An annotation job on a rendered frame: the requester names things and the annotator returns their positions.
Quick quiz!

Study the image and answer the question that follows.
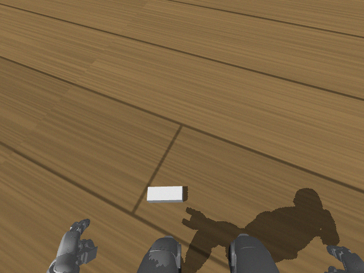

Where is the left robot arm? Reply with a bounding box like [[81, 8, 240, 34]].
[[47, 254, 80, 273]]

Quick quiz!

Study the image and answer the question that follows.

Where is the left robot hand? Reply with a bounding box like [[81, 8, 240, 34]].
[[56, 219, 98, 266]]

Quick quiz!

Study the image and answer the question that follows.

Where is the right robot hand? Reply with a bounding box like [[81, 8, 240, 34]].
[[324, 245, 364, 273]]

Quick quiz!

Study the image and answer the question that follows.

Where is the carton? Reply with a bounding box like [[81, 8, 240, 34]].
[[147, 186, 183, 203]]

